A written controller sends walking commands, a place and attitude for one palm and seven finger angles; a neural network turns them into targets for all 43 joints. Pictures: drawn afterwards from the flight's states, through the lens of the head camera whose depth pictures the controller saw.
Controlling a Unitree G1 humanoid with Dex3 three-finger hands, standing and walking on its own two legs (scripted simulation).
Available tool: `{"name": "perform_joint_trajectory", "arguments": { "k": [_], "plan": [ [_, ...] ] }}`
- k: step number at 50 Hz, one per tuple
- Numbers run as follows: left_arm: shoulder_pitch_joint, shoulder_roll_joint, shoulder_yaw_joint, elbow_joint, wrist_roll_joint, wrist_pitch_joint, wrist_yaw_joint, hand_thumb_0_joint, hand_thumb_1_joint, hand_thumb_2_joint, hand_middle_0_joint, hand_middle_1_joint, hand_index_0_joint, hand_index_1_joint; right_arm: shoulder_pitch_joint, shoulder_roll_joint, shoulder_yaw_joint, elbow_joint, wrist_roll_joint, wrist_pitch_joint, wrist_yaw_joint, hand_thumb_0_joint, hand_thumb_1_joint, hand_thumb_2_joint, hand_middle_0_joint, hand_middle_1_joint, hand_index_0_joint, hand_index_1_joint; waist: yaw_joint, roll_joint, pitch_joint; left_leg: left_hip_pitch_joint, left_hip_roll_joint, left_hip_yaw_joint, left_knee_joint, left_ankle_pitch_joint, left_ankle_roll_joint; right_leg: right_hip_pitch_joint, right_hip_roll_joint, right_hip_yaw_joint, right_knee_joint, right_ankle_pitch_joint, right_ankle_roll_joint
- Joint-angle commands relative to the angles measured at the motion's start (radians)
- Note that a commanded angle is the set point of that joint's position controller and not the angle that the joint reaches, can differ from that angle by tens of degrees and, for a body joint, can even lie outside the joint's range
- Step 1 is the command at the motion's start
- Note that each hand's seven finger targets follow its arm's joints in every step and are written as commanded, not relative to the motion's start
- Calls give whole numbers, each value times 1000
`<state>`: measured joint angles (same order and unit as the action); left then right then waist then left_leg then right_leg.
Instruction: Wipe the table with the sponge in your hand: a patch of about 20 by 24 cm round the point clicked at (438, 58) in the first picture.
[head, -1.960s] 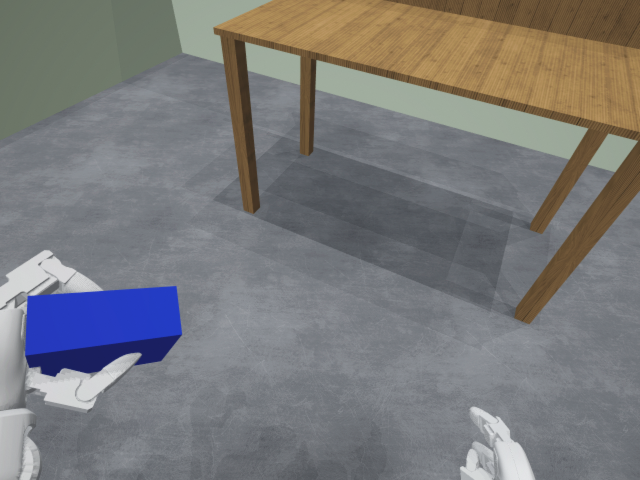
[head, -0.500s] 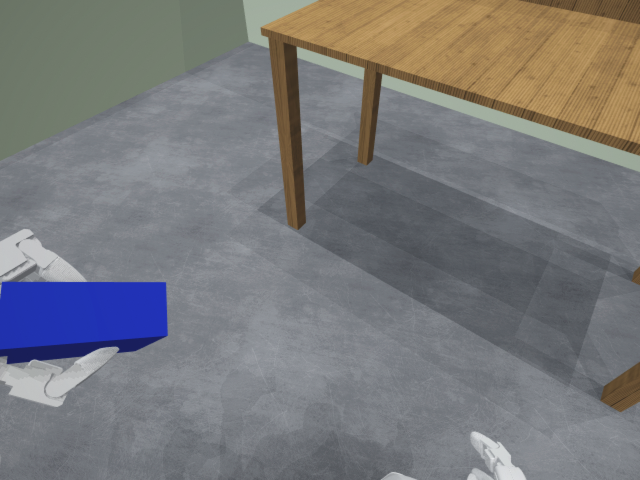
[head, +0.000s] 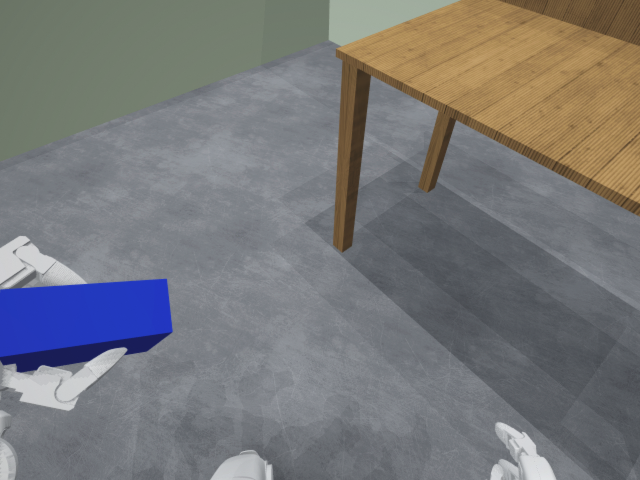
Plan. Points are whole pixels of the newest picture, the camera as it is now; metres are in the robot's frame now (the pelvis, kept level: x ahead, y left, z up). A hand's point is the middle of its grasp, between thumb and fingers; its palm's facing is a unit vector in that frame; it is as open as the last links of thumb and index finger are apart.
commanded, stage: walk to a spot facing it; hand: left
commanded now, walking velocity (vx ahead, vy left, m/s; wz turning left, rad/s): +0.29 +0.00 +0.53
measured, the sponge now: (111, 323) +0.22 +0.21 +0.16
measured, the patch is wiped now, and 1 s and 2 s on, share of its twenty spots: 0.00 0.00 0.00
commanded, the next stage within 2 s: turn to face it in 0.24 s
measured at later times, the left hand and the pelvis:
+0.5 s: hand (80, 248) +0.28 +0.26 +0.18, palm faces +0.59 -0.66 -0.47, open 9.1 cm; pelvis +0.13 -0.02 -0.01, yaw +7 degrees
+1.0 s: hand (185, 202) +0.37 +0.19 +0.17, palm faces +0.34 -0.84 -0.42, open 9.1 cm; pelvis +0.13 -0.04 -0.01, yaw -7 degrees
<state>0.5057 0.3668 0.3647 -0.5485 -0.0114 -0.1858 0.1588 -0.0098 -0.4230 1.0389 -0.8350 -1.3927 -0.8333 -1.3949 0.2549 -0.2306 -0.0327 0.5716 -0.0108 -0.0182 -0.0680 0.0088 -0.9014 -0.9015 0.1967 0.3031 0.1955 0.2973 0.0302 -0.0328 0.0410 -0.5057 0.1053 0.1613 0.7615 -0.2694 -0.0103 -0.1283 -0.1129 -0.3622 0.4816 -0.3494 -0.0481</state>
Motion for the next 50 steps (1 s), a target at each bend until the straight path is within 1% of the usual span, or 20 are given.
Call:
{"name": "perform_joint_trajectory", "arguments": {
  "k": [1, 3, 4, 5, 6, 7, 10, 13, 23, 24, 25, 26, 27, 30, 33, 41, 46, 47, 49, 50],
  "plan": [
    [-167, 168, 88, -217, -4, -43, 46, 0, 100, 1300, -1200, -1600, -1200, -1600, -101, -56, -11, -164, -1, -57, -10, 0, -900, -900, 200, 300, 200, 300, 6, -133, -89, 0, -31, 65, -98, -70, 14, 131, -284, 198, -57, 513, -75],
    [-206, 177, 76, -263, -9, -47, 54, 0, 100, 1300, -1200, -1600, -1200, -1600, -77, -53, -12, -164, -2, -62, -19, 0, -900, -900, 200, 300, 200, 300, -47, -43, -183, 242, -118, 115, -239, 9, 28, 70, -234, 112, 252, 660, -23],
    [-224, 191, 86, -290, -7, -62, 57, 0, 100, 1300, -1200, -1600, -1200, -1600, -68, -60, -14, -167, -6, -67, -23, 0, -900, -900, 200, 300, 200, 300, -73, 52, -251, 451, -89, 28, -281, 87, 61, -67, -183, 90, 482, 609, 24],
    [-211, 190, 99, -323, -8, -82, 54, 0, 100, 1300, -1200, -1600, -1200, -1600, -93, -79, -16, -175, -10, -74, -20, 0, -900, -900, 200, 300, 200, 300, -58, 300, -273, 606, 135, -347, -341, 352, 182, -301, -32, 114, 739, 92, 88],
    [-195, 210, 115, -341, -7, -100, 51, 0, 100, 1300, -1200, -1600, -1200, -1600, -94, -67, 1, -183, -2, -89, -2, 0, -900, -900, 200, 300, 200, 300, -36, 412, -272, 734, 345, -696, -364, 713, 317, -540, 56, 232, 907, -324, 89],
    [-215, 261, 132, -301, 6, -106, 40, 0, 100, 1300, -1200, -1600, -1200, -1600, -92, -69, 1, -170, 5, -95, 15, 0, -900, -900, 200, 300, 200, 300, -55, 255, -201, 698, 350, -754, -375, 715, 323, -603, 42, 323, 960, -319, 71],
    [-97, 257, 201, -330, -15, -91, 19, 0, 100, 1300, -1200, -1600, -1200, -1600, -126, -83, -35, -132, 26, -73, 28, 0, -900, -900, 200, 300, 200, 300, -38, 242, -184, 497, 268, -493, -385, 362, 270, -603, -28, 360, 884, -184, 92],
    [49, 202, 209, -359, -39, -111, 13, 0, 100, 1300, -1200, -1600, -1200, -1600, -123, -58, -26, -117, 25, -88, 42, 0, -900, -900, 200, 300, 200, 300, -23, 276, -177, 362, 178, -308, -420, 282, 206, -498, -15, 290, 678, -48, 108],
    [-199, 105, 49, -76, -4, -81, -1, 0, 100, 1300, -1200, -1600, -1200, -1600, -97, -71, -8, -80, 24, -118, -12, 0, -900, -900, 200, 300, 200, 300, -23, 211, -117, 303, 143, -80, -275, 200, 93, -152, 108, 157, 66, 83, 103],
    [-247, 112, 39, -56, 4, -74, 0, 0, 100, 1300, -1200, -1600, -1200, -1600, -101, -62, 0, -77, 27, -116, -14, 0, -900, -900, 200, 300, 200, 300, -21, 145, -131, 294, 119, -57, -171, 167, 72, -81, 101, 176, -26, 160, 95],
    [-314, 130, 26, -66, 16, -69, 1, 0, 100, 1300, -1200, -1600, -1200, -1600, -102, -49, 4, -75, 26, -114, -13, 0, -900, -900, 200, 300, 200, 300, -32, 9, -152, 261, 63, -12, 15, 116, 47, -25, 9, 298, -79, 326, 56],
    [-356, 189, 41, -73, 26, -62, 5, 0, 100, 1300, -1200, -1600, -1200, -1600, -124, -37, 9, -93, 20, -114, -16, 0, -900, -900, 200, 300, 200, 300, -29, -237, -165, 10, -51, -12, 248, -206, 4, 110, -190, 642, -85, 700, -44],
    [-390, 191, 44, -71, 22, -52, 7, 0, 100, 1300, -1200, -1600, -1200, -1600, -167, -48, 19, -101, 13, -124, -17, 0, -900, -900, 200, 300, 200, 300, -15, -211, -146, -78, -80, -110, 370, -368, -13, 102, -286, 757, -91, 879, -102],
    [-337, 216, 84, -164, 6, -77, 9, 0, 100, 1300, -1200, -1600, -1200, -1600, -168, -75, -8, -88, 11, -118, 1, 0, -900, -900, 200, 300, 200, 300, -16, -149, -134, -10, -24, -178, 452, -228, -44, -22, -237, 715, -109, 613, -123],
    [-118, 221, 161, -213, -20, -96, 3, 0, 100, 1300, -1200, -1600, -1200, -1600, -180, -51, 8, -105, 6, -75, 21, 0, -900, -900, 200, 300, 200, 300, -14, -35, -188, 42, -37, -144, 338, -162, -46, -59, -168, 561, -110, 468, -109],
    [28, 189, 191, -161, -50, -93, 4, 0, 100, 1300, -1200, -1600, -1200, -1600, -162, -67, -5, -169, 16, -45, 38, 0, -900, -900, 200, 300, 200, 300, 7, -63, -225, 88, -52, -117, -6, -172, -53, -53, -146, 709, -158, 319, -130],
    [-70, 163, 120, -165, -35, -71, 3, 0, 100, 1300, -1200, -1600, -1200, -1600, -122, -91, -13, -175, 27, -21, 27, 0, -900, -900, 200, 300, 200, 300, -15, -44, -246, 345, -30, -96, -322, -50, -24, -152, -60, 686, -97, 236, -41],
    [-117, 163, 105, -198, -34, -70, 1, 0, 100, 1300, -1200, -1600, -1200, -1600, -132, -101, -15, -185, 27, -22, 21, 0, -900, -900, 200, 300, 200, 300, -17, 15, -219, 406, 29, -129, -381, -19, -4, -226, -16, 657, -34, 194, -15],
    [-153, 163, 96, -244, -20, -82, -4, 0, 100, 1300, -1200, -1600, -1200, -1600, -141, -123, -21, -200, 24, -28, 16, 0, -900, -900, 200, 300, 200, 300, -2, 282, -162, 467, 287, -341, -447, 213, 111, -423, 137, 482, 260, -80, 60],
    [-139, 185, 109, -223, -5, -82, -3, 0, 100, 1300, -1200, -1600, -1200, -1600, -139, -93, -14, -187, 23, -34, 18, 0, -900, -900, 200, 300, 200, 300, 12, 313, -158, 382, 361, -326, -470, 227, 153, -422, 132, 405, 495, -161, 79]
  ]
}}
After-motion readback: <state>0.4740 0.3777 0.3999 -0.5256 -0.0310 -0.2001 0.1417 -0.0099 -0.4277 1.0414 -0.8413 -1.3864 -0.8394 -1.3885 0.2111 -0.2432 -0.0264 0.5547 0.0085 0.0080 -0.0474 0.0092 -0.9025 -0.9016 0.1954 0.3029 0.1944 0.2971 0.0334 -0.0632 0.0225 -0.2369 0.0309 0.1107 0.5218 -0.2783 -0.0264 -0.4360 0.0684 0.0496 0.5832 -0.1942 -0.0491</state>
